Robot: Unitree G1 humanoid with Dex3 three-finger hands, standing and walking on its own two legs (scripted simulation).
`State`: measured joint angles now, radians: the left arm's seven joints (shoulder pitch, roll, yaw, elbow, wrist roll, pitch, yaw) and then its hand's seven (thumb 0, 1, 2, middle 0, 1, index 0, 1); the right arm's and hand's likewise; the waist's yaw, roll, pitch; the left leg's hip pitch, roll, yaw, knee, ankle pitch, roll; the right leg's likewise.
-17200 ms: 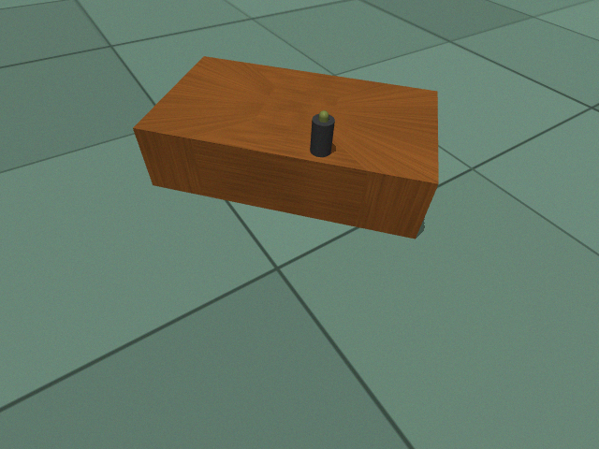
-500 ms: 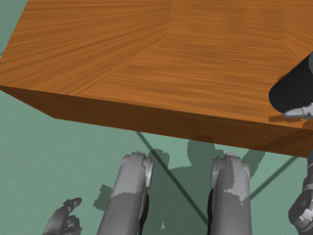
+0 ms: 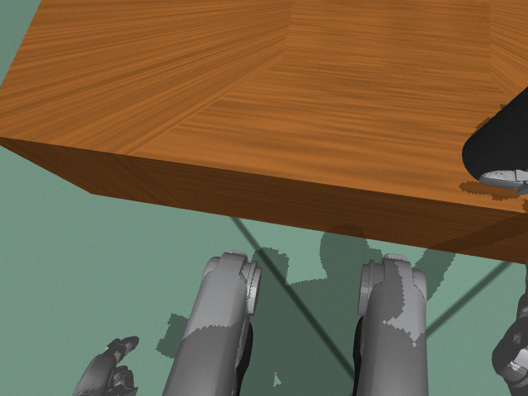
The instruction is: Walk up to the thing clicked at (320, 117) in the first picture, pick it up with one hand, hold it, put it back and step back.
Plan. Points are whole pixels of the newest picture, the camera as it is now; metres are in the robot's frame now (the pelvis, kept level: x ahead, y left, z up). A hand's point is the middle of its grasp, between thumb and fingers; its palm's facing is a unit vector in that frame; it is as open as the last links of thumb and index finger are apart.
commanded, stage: close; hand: right
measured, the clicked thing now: out of the picture +0.46 -0.31 +0.04
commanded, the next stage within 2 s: settle in 0.18 s
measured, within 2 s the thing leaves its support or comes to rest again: leaves its support in 0.56 s
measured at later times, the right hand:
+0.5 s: hand out of the picture +0.44 -0.31 +0.02, palm faces +0.29 +0.96 -0.06, open 11.7 cm
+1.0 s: hand out of the picture +0.44 -0.33 +0.09, palm faces +0.30 +0.95 -0.05, open 11.8 cm
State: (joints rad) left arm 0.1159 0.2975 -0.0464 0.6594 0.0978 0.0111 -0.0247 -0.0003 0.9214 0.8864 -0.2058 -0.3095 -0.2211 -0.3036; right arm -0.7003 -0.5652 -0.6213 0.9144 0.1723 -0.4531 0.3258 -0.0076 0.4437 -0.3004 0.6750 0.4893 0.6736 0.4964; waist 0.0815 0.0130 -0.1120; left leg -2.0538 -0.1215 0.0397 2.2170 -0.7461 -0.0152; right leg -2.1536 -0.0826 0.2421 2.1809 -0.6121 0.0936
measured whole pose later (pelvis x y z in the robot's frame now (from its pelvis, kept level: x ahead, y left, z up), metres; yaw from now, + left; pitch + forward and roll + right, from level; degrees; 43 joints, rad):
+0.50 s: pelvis +0.00 +0.00 +0.02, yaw -1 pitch +33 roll +3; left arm 0.10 0.28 -0.01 0.66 0.08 0.01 -0.01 0.00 0.93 0.88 -0.20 -0.31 -0.22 -0.30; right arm -0.60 -0.48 -0.59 0.79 0.15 -0.41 0.27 -0.01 0.53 -1.02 0.61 0.92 0.62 0.93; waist 0.08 0.01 -0.13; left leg -1.99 -0.11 0.03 2.16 -0.75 -0.02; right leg -2.10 -0.09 0.22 2.12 -0.61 0.11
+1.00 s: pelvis +0.01 -0.01 +0.09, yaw -2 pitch +34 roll +4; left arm 0.10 0.28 0.00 0.66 0.04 -0.02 0.02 0.00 0.93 0.87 -0.20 -0.31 -0.22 -0.30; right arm -0.58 -0.48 -0.56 0.76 0.17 -0.37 0.26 -0.01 0.57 -1.06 0.61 0.94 0.61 0.96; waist 0.07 -0.01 -0.16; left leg -1.81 -0.08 0.01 1.95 -0.74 -0.03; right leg -1.92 -0.09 0.17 1.92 -0.60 0.10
